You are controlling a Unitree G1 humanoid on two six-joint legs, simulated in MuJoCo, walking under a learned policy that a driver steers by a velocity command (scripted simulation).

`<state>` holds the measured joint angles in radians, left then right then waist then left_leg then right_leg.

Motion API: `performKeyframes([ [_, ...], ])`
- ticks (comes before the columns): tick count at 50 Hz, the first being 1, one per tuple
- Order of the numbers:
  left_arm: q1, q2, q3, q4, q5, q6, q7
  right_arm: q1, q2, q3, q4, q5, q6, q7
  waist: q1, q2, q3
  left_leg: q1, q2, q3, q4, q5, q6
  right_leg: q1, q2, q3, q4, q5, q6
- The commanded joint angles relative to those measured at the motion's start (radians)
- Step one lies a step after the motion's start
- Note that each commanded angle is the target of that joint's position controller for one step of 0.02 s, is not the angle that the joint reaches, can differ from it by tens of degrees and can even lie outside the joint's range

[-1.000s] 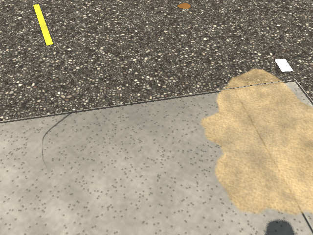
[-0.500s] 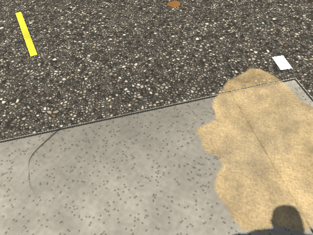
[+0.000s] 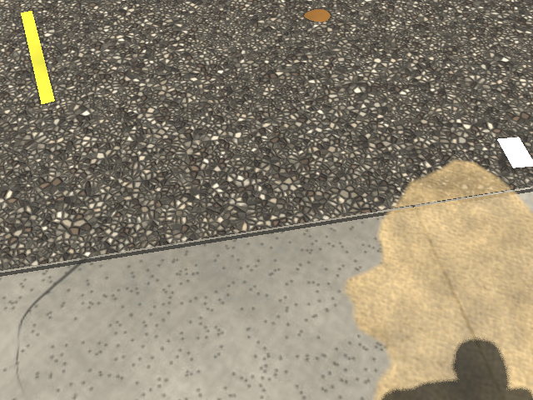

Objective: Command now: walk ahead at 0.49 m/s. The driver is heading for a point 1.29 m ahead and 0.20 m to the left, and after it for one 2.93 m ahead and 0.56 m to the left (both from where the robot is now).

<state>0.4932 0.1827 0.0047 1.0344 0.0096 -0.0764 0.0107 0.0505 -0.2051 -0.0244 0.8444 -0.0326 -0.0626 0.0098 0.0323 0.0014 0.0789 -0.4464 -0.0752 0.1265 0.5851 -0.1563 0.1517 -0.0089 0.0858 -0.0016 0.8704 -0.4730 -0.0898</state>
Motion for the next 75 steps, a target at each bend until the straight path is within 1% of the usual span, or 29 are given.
performKeyframes([
  [1, -0.031, 0.15, 0.035, -0.104, 0.007, -0.013, -0.006, 0.263, -0.168, -0.058, 0.055, 0.029, 0.007, -0.001, -0.092, 0.048, -0.131, 0.554, 0.425, -0.709, -0.363, -0.354, 0.214, -0.638, -0.075, 0.078, 0.524, 0.111, -0.025],
  [3, -0.101, 0.133, 0.038, -0.112, 0.015, -0.01, -0.015, 0.204, -0.084, -0.035, 0.064, 0.02, -0.013, 0.004, -0.039, -0.024, -0.012, 0.33, 0.347, -0.531, -0.425, -0.155, 0.151, -0.559, -0.13, 0.069, 0.42, 0.184, -0.021],
  [5, -0.068, 0.079, 0.029, -0.101, 0.027, 0.016, -0.027, 0.239, -0.055, -0.022, 0.1, 0.02, -0.032, -0.002, 0.006, -0.007, -0.015, 0.231, 0.295, -0.406, -0.452, -0.019, 0.113, -0.463, -0.158, 0.061, 0.337, 0.191, 0.003],
  [9, -0.194, 0.074, 0.03, -0.144, 0.029, 0.035, -0.038, 0.326, -0.099, -0.027, 0.146, 0.025, -0.05, -0.002, 0.001, 0.025, 0.02, 0.225, 0.253, -0.285, -0.499, 0.083, 0.094, -0.56, -0.196, 0.01, 0.201, 0.297, 0.038],
  [14, -0.411, 0.074, 0.025, -0.207, 0.014, 0.036, -0.042, 0.429, -0.095, -0.017, 0.175, 0.029, -0.045, -0.003, -0.062, 0.04, 0.031, 0.333, 0.218, -0.212, -0.487, 0.248, 0.035, -0.644, -0.192, -0.042, -0.048, 0.475, 0.066],
  [21, -0.59, 0.077, 0.02, -0.265, 0.011, 0.026, -0.041, 0.528, -0.106, -0.011, 0.217, 0.008, -0.037, -0.022, -0.112, 0.068, 0.04, 0.563, 0.273, -0.203, -0.398, 0.441, 0.05, -0.659, -0.136, -0.072, -0.253, 0.428, 0.038],
  [24, -0.503, 0.097, 0.032, -0.247, 0.012, 0.012, -0.032, 0.481, -0.128, -0.017, 0.22, 0.005, -0.034, -0.031, -0.048, 0.082, 0.004, 0.58, 0.289, -0.177, -0.268, 0.718, 0.029, -0.487, -0.082, -0.091, -0.33, 0.31, -0.011],
  [25, -0.382, 0.114, 0.043, -0.207, 0.013, 0.004, -0.025, 0.466, -0.137, -0.019, 0.221, 0.008, -0.032, -0.03, 0.003, 0.081, -0.056, 0.566, 0.275, -0.163, -0.14, 0.82, 0.016, -0.343, -0.047, -0.102, -0.369, 0.302, -0.034],
  [26, -0.202, 0.144, 0.06, -0.147, 0.024, -0.006, -0.014, 0.446, -0.135, -0.017, 0.216, 0.014, -0.031, -0.028, 0.079, 0.056, -0.149, 0.47, 0.238, -0.129, 0.054, 0.755, -0.004, -0.108, -0.056, -0.085, -0.417, 0.347, -0.065],
  [27, -0.015, 0.23, 0.084, -0.111, 0.05, -0.013, -0.001, 0.438, -0.102, -0.006, 0.178, 0.024, -0.035, -0.025, 0.138, -0.034, -0.283, 0.25, 0.188, -0.093, 0.352, 0.4, -0.022, 0.164, -0.283, 0.158, -0.417, 0.264, -0.121],
  [28, 0.01, 0.298, 0.103, -0.102, 0.051, -0.005, -0.008, 0.564, -0.01, 0.006, 0.178, 0.058, -0.033, -0.015, 0.075, -0.253, -0.391, -0.098, -0.004, -0.066, 0.702, -0.36, -0.063, 0.385, -0.536, 0.64, -0.53, 0.233, -0.273],
  [29, -0.064, 0.23, 0.093, -0.106, 0.012, 0.006, -0.018, 0.483, -0.117, -0.021, 0.181, 0.029, -0.029, -0.02, 0.063, -0.077, -0.294, -0.187, 0.05, -0.188, 0.757, -0.316, -0.045, 0.288, -0.474, 0.63, -0.584, 0.175, -0.238],
  [30, -0.171, 0.18, 0.078, -0.119, 0.003, 0.002, -0.022, 0.393, -0.112, -0.025, 0.147, 0.026, -0.035, -0.015, 0.023, -0.059, -0.154, -0.203, 0.092, -0.186, 0.717, -0.211, -0.043, 0.137, -0.439, 0.467, -0.613, 0.227, -0.204],
  [31, -0.219, 0.132, 0.067, -0.12, 0.007, -0.006, -0.026, 0.351, -0.093, -0.023, 0.139, 0.024, -0.036, -0.012, -0.003, -0.022, -0.092, -0.167, 0.122, -0.179, 0.668, -0.153, -0.048, 0.024, -0.395, 0.368, -0.648, 0.343, -0.177],
  [33, -0.219, 0.074, 0.048, -0.092, 0.005, -0.018, -0.02, 0.359, -0.056, -0.021, 0.142, 0.001, -0.011, 0.0, -0.056, -0.045, -0.059, -0.081, 0.154, -0.17, 0.589, -0.12, -0.067, -0.101, -0.319, 0.227, -0.684, 0.45, -0.124],
  [37, -0.121, 0.109, 0.051, -0.04, -0.002, -0.038, -0.015, 0.291, -0.037, -0.023, 0.116, -0.006, 0.018, 0.018, -0.073, -0.053, -0.03, -0.125, 0.167, -0.129, 0.509, -0.054, -0.098, -0.133, -0.285, 0.133, -0.728, 0.557, -0.121],
  [43, -0.015, 0.107, 0.039, -0.008, 0.0, -0.034, -0.013, 0.022, -0.039, -0.012, 0.028, 0.009, 0.02, 0.022, -0.016, -0.06, 0.023, -0.2, 0.167, -0.075, 0.218, 0.137, -0.125, -0.084, -0.249, 0.063, -0.755, 0.643, -0.095],
  [50, 0.072, 0.124, 0.041, 0.036, 0.017, -0.024, 0.006, -0.128, -0.056, -0.009, -0.031, 0.012, 0.006, 0.017, 0.017, -0.068, 0.046, -0.196, 0.125, -0.052, 0.019, 0.08, -0.075, 0.126, -0.314, 0.058, -0.685, 0.776, -0.11],
  [52, 0.032, 0.14, 0.046, 0.035, 0.021, -0.023, 0.013, -0.063, -0.063, -0.016, -0.014, 0.013, -0.002, 0.012, -0.024, -0.075, 0.013, -0.08, 0.083, -0.025, -0.028, 0.004, -0.036, 0.146, -0.317, 0.006, -0.596, 0.976, -0.088],
  [54, 0.007, 0.15, 0.05, 0.036, 0.018, -0.016, 0.013, 0.175, -0.086, -0.038, 0.068, 0.008, -0.014, 0.0, -0.122, -0.054, -0.11, 0.209, 0.011, 0.007, -0.106, 0.011, 0.012, 0.106, -0.28, -0.059, -0.312, 1.13, -0.054],
  [55, -0.003, 0.14, 0.045, 0.018, 0.013, -0.018, 0.013, 0.345, -0.138, -0.059, 0.117, -0.01, -0.021, -0.009, -0.183, -0.024, -0.201, 0.46, 0.107, -0.116, -0.104, -0.01, 0.061, -0.075, -0.251, -0.087, -0.079, 0.929, -0.031],
  [56, 0.068, 0.067, 0.031, -0.016, -0.024, -0.02, -0.001, 0.47, -0.246, -0.09, 0.129, -0.024, -0.018, -0.014, -0.175, 0.184, -0.332, 0.75, 0.396, -0.598, -0.168, -0.097, 0.207, -0.431, -0.092, -0.15, 0.337, 0.412, 0.023],
  [57, 0.034, 0.118, 0.05, -0.02, 0.001, -0.024, -0.007, 0.41, -0.23, -0.088, 0.133, 0.015, 0.0, -0.001, -0.141, 0.152, -0.337, 0.746, 0.44, -0.854, -0.308, -0.094, 0.239, -0.593, -0.028, -0.012, 0.479, -0.015, 0.019],
  [58, -0.072, 0.127, 0.055, -0.06, 0.011, -0.027, -0.01, 0.292, -0.203, -0.081, 0.113, 0.03, 0.004, 0.004, -0.095, 0.093, -0.176, 0.615, 0.404, -0.703, -0.322, -0.146, 0.21, -0.678, -0.1, 0.033, 0.481, 0.072, 0.01],
  [60, -0.156, 0.113, 0.055, -0.088, 0.015, -0.035, -0.015, 0.204, -0.114, -0.059, 0.099, 0.027, -0.004, 0.004, -0.042, 0.003, -0.048, 0.378, 0.321, -0.528, -0.379, 0.001, 0.145, -0.612, -0.163, 0.036, 0.346, 0.186, 0.022],
  [62, -0.145, 0.09, 0.053, -0.1, 0.035, -0.004, -0.017, 0.207, -0.09, -0.049, 0.108, 0.031, -0.017, -0.004, 0.003, 0.025, -0.047, 0.272, 0.254, -0.433, -0.397, 0.115, 0.112, -0.517, -0.18, 0.033, 0.257, 0.196, 0.053],
  [65, -0.209, 0.089, 0.053, -0.14, 0.036, 0.024, -0.021, 0.271, -0.136, -0.059, 0.116, 0.032, -0.025, -0.01, 0.003, 0.033, -0.041, 0.232, 0.218, -0.391, -0.419, 0.154, 0.12, -0.538, -0.176, 0.009, 0.164, 0.244, 0.093],
  [72, -0.502, 0.109, 0.05, -0.261, 0.024, 0.032, -0.027, 0.427, -0.141, -0.061, 0.117, 0.028, -0.013, -0.011, -0.095, 0.055, -0.017, 0.364, 0.198, -0.429, -0.407, 0.206, 0.076, -0.679, -0.16, 0.012, -0.101, 0.457, 0.135],
  [75, -0.572, 0.102, 0.04, -0.3, 0.017, 0.026, -0.023, 0.471, -0.145, -0.061, 0.117, 0.021, -0.002, -0.022, -0.114, 0.065, -0.017, 0.425, 0.183, -0.408, -0.291, 0.53, 0.055, -0.665, -0.109, -0.004, -0.171, 0.436, 0.129],
])
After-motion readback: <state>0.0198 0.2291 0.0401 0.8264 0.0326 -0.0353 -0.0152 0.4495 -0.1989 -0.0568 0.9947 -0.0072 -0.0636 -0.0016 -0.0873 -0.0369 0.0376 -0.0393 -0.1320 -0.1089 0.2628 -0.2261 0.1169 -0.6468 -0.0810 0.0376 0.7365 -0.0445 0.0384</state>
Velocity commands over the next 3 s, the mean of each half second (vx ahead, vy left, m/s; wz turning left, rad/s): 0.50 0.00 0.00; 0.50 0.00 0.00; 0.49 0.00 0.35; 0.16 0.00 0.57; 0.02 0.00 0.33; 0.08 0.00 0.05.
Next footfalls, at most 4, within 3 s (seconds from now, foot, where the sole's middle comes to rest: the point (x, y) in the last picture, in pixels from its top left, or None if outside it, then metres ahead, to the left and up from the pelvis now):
0.52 right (339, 398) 0.45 -0.12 -0.75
1.10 left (270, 284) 0.75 0.05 -0.75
1.64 right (305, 194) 1.06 -0.05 -0.75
2.10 left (249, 241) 0.89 0.11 -0.75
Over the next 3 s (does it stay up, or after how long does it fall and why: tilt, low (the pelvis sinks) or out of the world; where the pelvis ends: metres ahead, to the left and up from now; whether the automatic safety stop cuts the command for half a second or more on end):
stays up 0.91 0.02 0.03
